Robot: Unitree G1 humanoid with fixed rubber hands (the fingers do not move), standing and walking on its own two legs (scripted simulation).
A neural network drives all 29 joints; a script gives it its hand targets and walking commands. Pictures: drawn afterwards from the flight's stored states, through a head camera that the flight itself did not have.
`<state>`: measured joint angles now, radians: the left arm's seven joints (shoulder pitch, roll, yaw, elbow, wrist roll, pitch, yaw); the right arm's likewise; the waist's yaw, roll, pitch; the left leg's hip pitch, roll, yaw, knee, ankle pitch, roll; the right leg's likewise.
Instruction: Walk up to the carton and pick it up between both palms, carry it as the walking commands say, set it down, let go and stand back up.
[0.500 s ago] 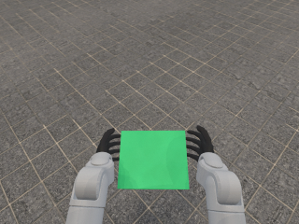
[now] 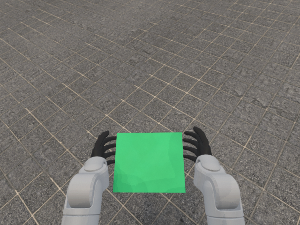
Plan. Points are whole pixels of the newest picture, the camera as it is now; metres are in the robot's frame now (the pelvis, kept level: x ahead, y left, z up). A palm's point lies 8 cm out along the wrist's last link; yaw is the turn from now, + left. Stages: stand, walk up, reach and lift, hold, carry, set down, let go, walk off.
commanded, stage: carry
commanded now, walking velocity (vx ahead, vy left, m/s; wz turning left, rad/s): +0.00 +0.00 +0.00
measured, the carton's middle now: (150, 165) +0.31 -0.03 -0.05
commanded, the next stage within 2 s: none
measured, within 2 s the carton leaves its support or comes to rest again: neither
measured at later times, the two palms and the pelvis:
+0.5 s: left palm (114, 70) +0.68 +0.07 +0.01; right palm (179, 65) +0.67 -0.19 +0.00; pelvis +0.40 -0.04 -0.02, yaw -1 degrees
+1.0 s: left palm (104, 18) +1.08 +0.11 +0.03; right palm (153, 10) +1.08 -0.14 +0.04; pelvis +0.79 -0.01 +0.01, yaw -2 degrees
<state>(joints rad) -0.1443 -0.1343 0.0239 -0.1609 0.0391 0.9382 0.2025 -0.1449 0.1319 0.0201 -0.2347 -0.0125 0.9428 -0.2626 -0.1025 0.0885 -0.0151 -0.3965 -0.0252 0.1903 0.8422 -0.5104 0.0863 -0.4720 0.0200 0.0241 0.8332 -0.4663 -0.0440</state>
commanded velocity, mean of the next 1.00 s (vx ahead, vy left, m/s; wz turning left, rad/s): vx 0.00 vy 0.00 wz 0.00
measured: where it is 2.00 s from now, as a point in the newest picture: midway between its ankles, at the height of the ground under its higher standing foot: (132, 87)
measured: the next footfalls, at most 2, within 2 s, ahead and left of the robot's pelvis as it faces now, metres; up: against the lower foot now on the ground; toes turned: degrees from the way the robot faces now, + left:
left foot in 0.28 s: +0.32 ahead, -0.02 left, +0.00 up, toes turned +8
right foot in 0.54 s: +0.54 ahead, -0.16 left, +0.00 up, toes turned -2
